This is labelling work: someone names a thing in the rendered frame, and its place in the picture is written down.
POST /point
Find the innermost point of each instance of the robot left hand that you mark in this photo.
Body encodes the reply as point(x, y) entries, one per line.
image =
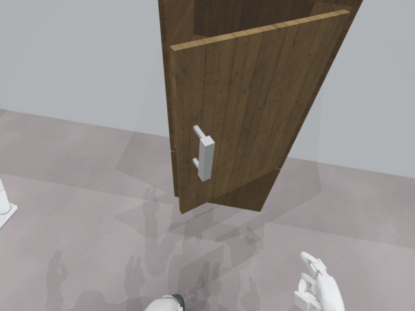
point(7, 209)

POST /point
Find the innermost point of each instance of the cupboard door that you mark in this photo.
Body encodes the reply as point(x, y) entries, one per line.
point(247, 90)

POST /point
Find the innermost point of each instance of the handle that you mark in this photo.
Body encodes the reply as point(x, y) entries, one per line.
point(206, 151)

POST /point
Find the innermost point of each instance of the robot right hand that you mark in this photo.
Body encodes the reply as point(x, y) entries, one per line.
point(325, 295)

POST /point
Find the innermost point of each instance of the robot left shin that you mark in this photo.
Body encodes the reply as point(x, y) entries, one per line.
point(169, 297)

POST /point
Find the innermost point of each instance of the left robot foot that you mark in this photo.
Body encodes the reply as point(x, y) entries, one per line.
point(180, 300)

